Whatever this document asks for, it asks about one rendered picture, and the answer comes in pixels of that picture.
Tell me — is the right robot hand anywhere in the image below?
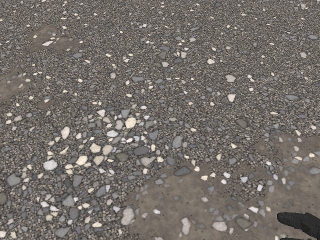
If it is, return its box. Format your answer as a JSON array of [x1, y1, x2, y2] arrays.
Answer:
[[277, 212, 320, 240]]

